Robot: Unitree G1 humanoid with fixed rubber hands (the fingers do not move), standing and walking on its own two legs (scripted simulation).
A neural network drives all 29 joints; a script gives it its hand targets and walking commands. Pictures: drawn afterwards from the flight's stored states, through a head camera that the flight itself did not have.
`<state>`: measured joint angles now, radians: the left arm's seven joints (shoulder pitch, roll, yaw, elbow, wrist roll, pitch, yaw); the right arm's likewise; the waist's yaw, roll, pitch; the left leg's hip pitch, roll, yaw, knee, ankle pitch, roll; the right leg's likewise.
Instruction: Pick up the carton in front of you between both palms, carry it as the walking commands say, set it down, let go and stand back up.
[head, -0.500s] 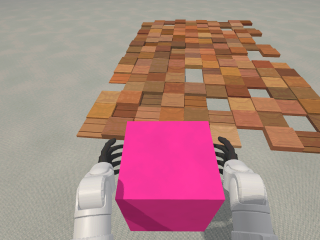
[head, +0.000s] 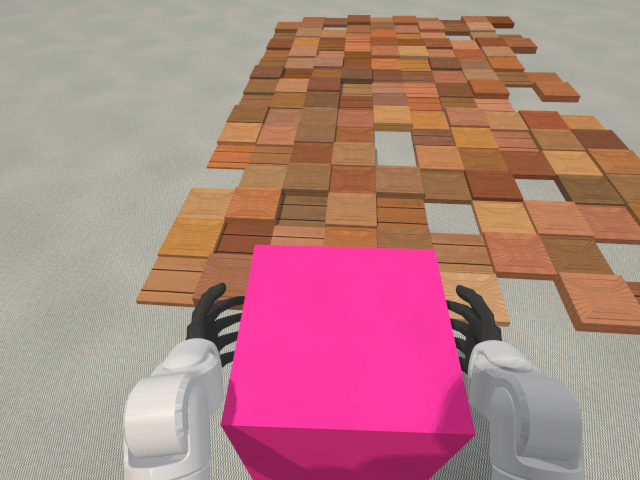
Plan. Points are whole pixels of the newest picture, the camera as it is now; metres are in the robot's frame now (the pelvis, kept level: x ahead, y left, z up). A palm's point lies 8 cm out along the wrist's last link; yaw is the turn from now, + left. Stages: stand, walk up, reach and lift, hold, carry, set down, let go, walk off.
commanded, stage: carry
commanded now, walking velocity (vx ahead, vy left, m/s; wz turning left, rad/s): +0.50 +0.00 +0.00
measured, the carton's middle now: (339, 374) +0.26 +0.00 +0.02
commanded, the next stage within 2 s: none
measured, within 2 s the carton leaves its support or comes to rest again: neither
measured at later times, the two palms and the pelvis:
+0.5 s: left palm (251, 197) +0.55 +0.13 +0.08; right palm (423, 183) +0.59 -0.16 +0.07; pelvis +0.33 -0.04 +0.01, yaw +5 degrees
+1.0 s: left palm (253, 68) +1.01 +0.18 +0.12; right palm (376, 64) +1.01 -0.12 +0.12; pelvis +0.64 +0.03 +0.00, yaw +2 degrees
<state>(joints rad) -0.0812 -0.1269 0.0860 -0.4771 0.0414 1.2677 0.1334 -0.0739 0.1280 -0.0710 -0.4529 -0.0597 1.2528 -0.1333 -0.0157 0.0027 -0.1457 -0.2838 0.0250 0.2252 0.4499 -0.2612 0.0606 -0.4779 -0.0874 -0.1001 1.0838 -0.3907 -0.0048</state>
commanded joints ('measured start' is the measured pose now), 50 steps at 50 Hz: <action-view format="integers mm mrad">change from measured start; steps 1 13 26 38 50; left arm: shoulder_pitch -376 -327 -378 -738 -1173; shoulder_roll -850 -824 -881 -551 -675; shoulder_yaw -668 -685 -743 -577 -436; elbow -35 -41 -16 137 331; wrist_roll -298 -272 -322 -263 -240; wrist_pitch -22 -55 -148 -117 -139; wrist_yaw -172 -173 -227 -74 -18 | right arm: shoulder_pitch -466 -378 -360 -716 -1267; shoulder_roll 860 805 902 553 707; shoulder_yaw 692 683 709 539 484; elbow -120 -77 -24 146 262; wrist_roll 361 331 256 280 406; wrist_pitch -14 -35 -143 -115 -136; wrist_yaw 165 197 184 72 59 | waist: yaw -4 23 32 -54 -40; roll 68 129 -124 -12 96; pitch -145 -118 -128 -188 -315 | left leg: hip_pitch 328 231 -336 254 425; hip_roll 296 157 82 -11 256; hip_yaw -350 16 -113 -40 -336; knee -279 81 357 72 -82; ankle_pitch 169 620 79 43 336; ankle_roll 79 -19 -61 15 169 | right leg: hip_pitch -216 328 479 303 -349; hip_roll -36 127 -192 -52 5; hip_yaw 20 -223 68 -136 50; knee -129 -606 -921 -309 85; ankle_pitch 108 253 273 514 90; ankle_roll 3 -35 -126 -52 -46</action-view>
